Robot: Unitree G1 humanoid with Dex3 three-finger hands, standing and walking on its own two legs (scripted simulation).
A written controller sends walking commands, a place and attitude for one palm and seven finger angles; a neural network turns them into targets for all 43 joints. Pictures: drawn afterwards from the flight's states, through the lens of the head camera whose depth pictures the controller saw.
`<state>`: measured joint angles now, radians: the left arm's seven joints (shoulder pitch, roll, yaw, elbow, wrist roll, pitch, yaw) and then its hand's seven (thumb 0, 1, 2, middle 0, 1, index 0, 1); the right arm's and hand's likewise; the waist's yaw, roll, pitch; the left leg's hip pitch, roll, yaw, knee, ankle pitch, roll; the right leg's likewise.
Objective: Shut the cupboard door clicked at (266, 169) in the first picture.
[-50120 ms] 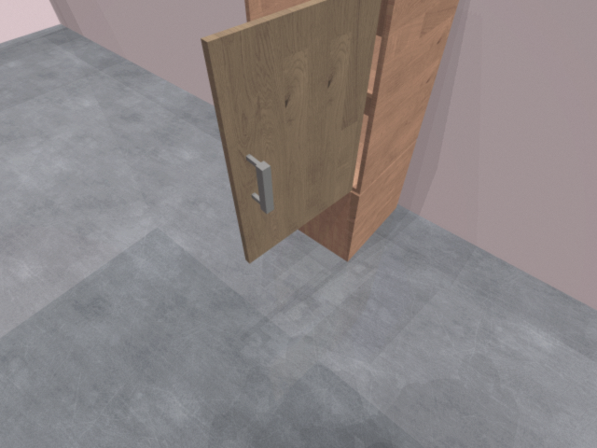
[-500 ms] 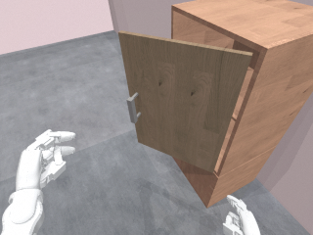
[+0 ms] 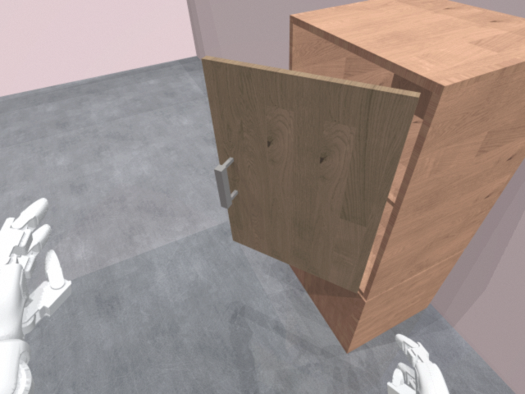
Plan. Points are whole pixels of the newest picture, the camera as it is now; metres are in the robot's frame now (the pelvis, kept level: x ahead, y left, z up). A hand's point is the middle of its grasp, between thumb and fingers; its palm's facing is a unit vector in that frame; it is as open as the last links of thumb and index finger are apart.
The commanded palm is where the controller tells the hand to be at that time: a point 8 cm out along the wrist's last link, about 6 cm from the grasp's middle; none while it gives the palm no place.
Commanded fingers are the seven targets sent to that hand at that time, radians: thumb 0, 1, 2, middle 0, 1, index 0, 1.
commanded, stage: draw the hand back to the body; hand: left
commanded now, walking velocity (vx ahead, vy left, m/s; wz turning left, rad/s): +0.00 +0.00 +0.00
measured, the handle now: (228, 182) +0.62 +0.18 -0.06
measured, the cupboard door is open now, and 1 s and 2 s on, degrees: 35 35 35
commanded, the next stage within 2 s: step back with the hand held close in 0.06 s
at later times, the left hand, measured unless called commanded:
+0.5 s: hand (48, 284) +0.19 +0.28 +0.15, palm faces +0.38 -0.77 -0.51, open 7.4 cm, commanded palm +0.13 +0.32 +0.17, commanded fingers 0.00 0.90 0.90 -0.20 -0.30 -0.20 -0.30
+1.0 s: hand out of the picture +0.08 +0.30 +0.16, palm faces +0.52 -0.72 -0.45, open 7.4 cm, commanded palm +0.02 +0.32 +0.17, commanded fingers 0.00 0.90 0.90 -0.20 -0.30 -0.20 -0.30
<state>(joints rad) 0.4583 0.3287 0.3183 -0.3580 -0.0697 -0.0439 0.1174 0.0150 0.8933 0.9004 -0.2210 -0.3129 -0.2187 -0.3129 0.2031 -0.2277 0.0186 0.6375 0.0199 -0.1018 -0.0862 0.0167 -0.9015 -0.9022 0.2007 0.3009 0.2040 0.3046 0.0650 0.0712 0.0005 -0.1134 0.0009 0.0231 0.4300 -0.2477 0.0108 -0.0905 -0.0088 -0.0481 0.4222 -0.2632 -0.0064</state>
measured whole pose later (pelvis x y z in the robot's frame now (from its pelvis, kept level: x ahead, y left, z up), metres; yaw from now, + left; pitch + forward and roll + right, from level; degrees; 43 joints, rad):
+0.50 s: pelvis -0.01 +0.02 +0.00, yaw +0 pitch +1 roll -1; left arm 0.55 0.42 0.40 -0.44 -0.07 -0.12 0.12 0.01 0.89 0.90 -0.21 -0.30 -0.21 -0.30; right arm 0.18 -0.25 -0.02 0.58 0.02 0.02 -0.10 0.02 -0.90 -0.90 0.20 0.30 0.20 0.30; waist 0.01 0.06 0.00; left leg -0.27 -0.02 0.04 0.51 -0.26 0.04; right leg -0.24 -0.03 -0.03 0.49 -0.26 0.02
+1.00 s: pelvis -0.10 +0.01 -0.03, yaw +3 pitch -2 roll -2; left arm 0.48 0.41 0.46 -0.48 -0.01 -0.22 0.15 0.01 0.89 0.90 -0.21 -0.30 -0.21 -0.30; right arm 0.23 -0.22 0.01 0.56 0.01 -0.05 -0.09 0.02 -0.90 -0.90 0.20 0.30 0.21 0.31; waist 0.00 0.01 0.02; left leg -0.47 0.01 0.01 0.71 -0.27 0.05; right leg -0.39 0.01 -0.02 0.65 -0.24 0.01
